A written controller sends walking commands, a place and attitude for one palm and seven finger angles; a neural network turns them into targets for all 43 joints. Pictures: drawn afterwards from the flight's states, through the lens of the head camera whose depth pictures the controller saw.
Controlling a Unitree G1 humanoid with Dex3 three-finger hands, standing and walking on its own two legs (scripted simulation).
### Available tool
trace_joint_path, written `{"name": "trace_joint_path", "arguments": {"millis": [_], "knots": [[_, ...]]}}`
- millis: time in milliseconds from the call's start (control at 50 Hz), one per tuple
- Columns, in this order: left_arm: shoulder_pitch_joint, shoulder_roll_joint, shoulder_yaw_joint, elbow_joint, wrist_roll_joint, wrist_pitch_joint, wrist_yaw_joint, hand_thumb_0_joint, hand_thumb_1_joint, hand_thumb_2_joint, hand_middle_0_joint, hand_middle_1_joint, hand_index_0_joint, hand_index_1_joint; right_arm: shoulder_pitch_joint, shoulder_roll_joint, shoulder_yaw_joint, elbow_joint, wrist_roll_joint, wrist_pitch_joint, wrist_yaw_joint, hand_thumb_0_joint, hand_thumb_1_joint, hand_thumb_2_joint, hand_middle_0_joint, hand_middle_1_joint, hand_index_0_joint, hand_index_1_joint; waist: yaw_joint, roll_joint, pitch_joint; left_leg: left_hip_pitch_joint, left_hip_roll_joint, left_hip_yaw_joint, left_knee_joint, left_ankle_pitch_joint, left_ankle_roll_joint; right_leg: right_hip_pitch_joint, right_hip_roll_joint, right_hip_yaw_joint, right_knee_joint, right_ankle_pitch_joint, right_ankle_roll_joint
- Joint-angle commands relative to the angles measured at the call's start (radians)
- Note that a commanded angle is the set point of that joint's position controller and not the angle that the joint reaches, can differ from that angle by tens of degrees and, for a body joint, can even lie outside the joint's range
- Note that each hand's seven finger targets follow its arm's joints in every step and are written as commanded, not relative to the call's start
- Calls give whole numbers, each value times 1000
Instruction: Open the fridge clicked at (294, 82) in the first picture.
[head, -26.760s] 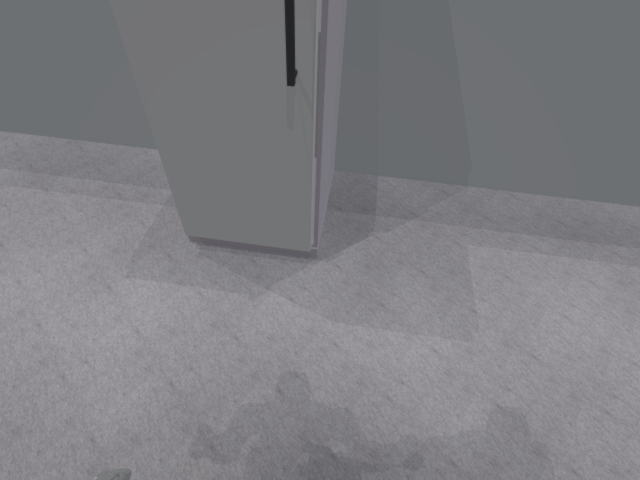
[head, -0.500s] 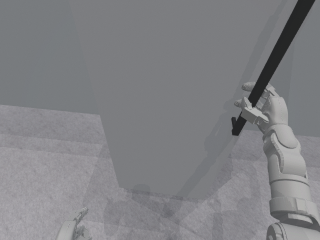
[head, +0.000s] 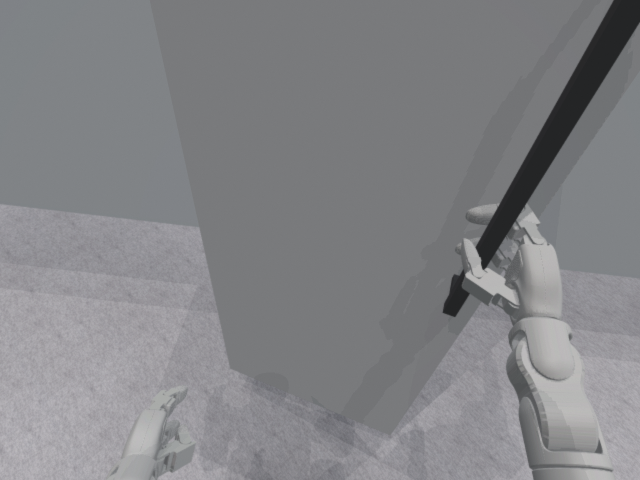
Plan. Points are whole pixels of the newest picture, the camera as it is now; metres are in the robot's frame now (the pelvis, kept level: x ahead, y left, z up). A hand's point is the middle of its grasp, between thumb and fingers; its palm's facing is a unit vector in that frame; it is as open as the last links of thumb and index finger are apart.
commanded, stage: walk backward, drawing the door open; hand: right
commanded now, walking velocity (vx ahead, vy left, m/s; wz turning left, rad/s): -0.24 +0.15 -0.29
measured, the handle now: (520, 178) +0.38 -0.16 +0.24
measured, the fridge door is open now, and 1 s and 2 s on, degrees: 16 54 73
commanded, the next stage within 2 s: stop walking and hold the door back in 1.52 s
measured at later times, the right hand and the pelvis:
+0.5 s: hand (401, 381) +0.19 -0.04 +0.14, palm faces +0.08 +0.98 -0.20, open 6.5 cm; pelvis -0.08 +0.08 -0.02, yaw -8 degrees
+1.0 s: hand (243, 468) +0.11 +0.08 +0.14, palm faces +0.31 +0.93 -0.19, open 6.4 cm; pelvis -0.09 +0.26 -0.02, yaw -33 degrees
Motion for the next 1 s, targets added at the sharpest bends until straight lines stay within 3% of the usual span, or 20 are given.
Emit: {"name": "trace_joint_path", "arguments": {"millis": [0,120,180,360,420,460,480,500,520,580,660,720,760,800,860,880,900,920,940,980], "knots": [[-100,86,37,-175,9,-24,-1,0,900,900,-200,-300,-200,-300,-247,-132,-52,-363,-25,-124,-15,0,-900,-900,450,1400,450,1400,6,-2,-311,107,29,-23,54,409,11,144,-148,112,-16,817,11],[-121,74,29,-178,25,-35,-5,0,900,900,-200,-300,-200,-300,-205,-105,-26,-433,-45,-141,-25,0,-900,-900,450,1400,450,1400,3,-67,-205,66,-1,-21,89,97,1,-22,-197,209,-131,569,-28],[-126,61,30,-171,22,-50,-3,0,900,900,-200,-300,-200,-300,-161,-94,-24,-461,-55,-148,-30,0,-900,-900,450,1400,450,1400,4,2,-183,120,11,-41,30,106,-1,-124,-199,232,-147,388,-49],[-74,19,50,-142,5,-108,7,0,900,900,-200,-300,-200,-300,-27,-102,-17,-620,-67,-134,-35,0,-900,-900,450,1400,450,1400,16,171,-242,64,175,-33,-184,-18,95,-124,-9,18,219,24,13],[-65,15,51,-143,12,-128,13,0,900,900,-200,-300,-200,-300,-2,-59,25,-640,-80,-115,-25,0,-900,-900,450,1400,450,1400,14,182,-210,-8,225,4,-158,-53,145,-159,-35,9,409,-97,12],[-18,13,40,-142,18,-146,18,0,900,900,-200,-300,-200,-300,-42,-33,70,-679,-77,-107,-17,0,-900,-900,450,1400,450,1400,49,106,-167,-110,169,86,21,23,119,-48,-68,38,203,-37,5],[9,32,41,-151,21,-157,21,0,900,900,-200,-300,-200,-300,-70,-5,113,-701,-65,-106,-10,0,-900,-900,450,1400,450,1400,76,-38,-122,-282,78,104,253,-42,61,60,-172,265,-41,139,-36],[-18,77,62,-172,37,-178,14,0,900,900,-200,-300,-200,-300,-98,-7,139,-725,-59,-125,0,0,-900,-900,450,1400,450,1400,73,-296,-88,-424,-45,30,575,-214,-24,61,-449,775,-346,214,-130],[-42,74,66,-161,59,-170,7,0,900,900,-200,-300,-200,-300,-85,-69,107,-704,-111,-147,0,0,-900,-900,450,1400,450,1400,50,-250,-77,-414,13,-164,762,-234,-34,-34,-539,955,-365,138,-204],[-118,50,78,-120,42,-190,-9,0,900,900,-200,-300,-200,-300,-23,-27,112,-726,-121,-196,12,0,-900,-900,450,1400,450,1400,-3,-15,-82,-335,32,-222,625,-213,-16,-33,-388,571,-151,252,-157],[-110,45,85,-106,11,-208,-22,0,900,900,-200,-300,-200,-300,-12,20,171,-712,-109,-191,4,0,-900,-900,450,1400,450,1400,9,-97,-195,187,-63,-3,15,-119,-14,-198,-153,294,-168,-89,-30],[-93,-11,67,-81,1,-207,-32,0,900,900,-200,-300,-200,-300,-24,-35,153,-781,-110,-199,1,0,-900,-900,450,1400,450,1400,51,87,-215,87,99,-15,-68,87,51,-119,15,74,116,63,37],[-110,-5,90,-86,-11,-195,-13,0,900,900,-200,-300,-200,-300,70,-49,100,-735,-93,-172,-2,0,-900,-900,450,1400,450,1400,12,199,-222,-3,170,-18,-122,-90,105,-141,24,15,354,-57,54],[-130,-27,82,-113,-7,-199,8,0,900,900,-200,-300,-200,-300,2,-34,110,-786,-120,-161,19,0,-900,-900,450,1400,450,1400,-8,334,-177,8,259,-38,-134,81,188,-271,-11,-22,685,-213,35],[-68,-29,57,-126,9,-225,19,0,900,900,-200,-300,-200,-300,-23,59,197,-752,-104,-158,46,0,-900,-900,450,1400,450,1400,48,228,-99,-50,193,123,144,365,156,-140,-82,-6,304,-119,26],[-34,-8,57,-115,10,-238,22,0,900,900,-200,-300,-200,-300,-55,82,246,-753,-90,-165,52,0,-900,-900,450,1400,450,1400,89,112,-81,-205,124,138,392,283,104,25,-107,82,15,111,12],[-39,64,85,-134,31,-257,12,0,900,900,-200,-300,-200,-300,-59,92,268,-754,-87,-192,58,0,-900,-900,450,1400,450,1400,84,-191,-77,-554,-27,100,655,-207,-2,254,-420,603,-207,546,-75],[-28,100,91,-123,42,-241,-11,0,900,900,-200,-300,-200,-300,-52,48,256,-705,-141,-211,42,0,-900,-900,450,1400,450,1400,68,-190,-131,-584,13,-82,823,-328,-28,326,-577,877,-240,633,-133],[-60,105,108,-135,39,-237,-29,0,900,900,-200,-300,-200,-300,-30,47,237,-714,-140,-224,42,0,-900,-900,450,1400,450,1400,61,-45,-159,-530,11,-167,859,-290,-33,233,-569,859,-202,483,-224],[-145,76,101,-121,33,-240,-34,0,900,900,-200,-300,-200,-300,-81,-5,187,-830,-133,-246,37,0,-900,-900,450,1400,450,1400,28,-122,-71,-452,61,-240,793,-253,-30,31,-478,672,-135,318,-204]]}}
